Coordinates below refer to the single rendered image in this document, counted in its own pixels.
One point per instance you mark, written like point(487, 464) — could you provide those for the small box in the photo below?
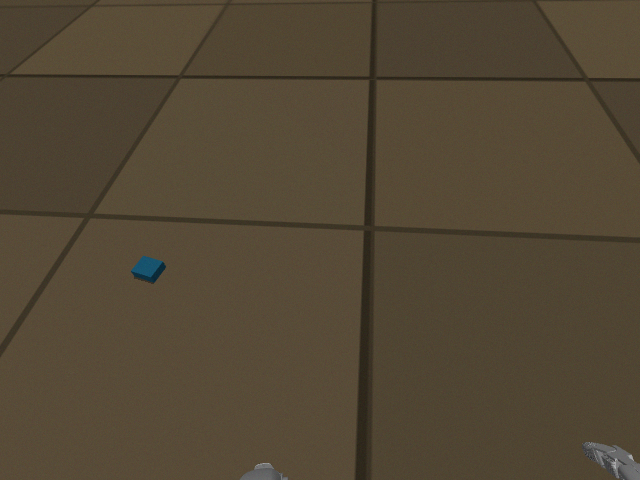
point(148, 269)

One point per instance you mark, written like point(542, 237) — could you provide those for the right robot hand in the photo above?
point(615, 460)

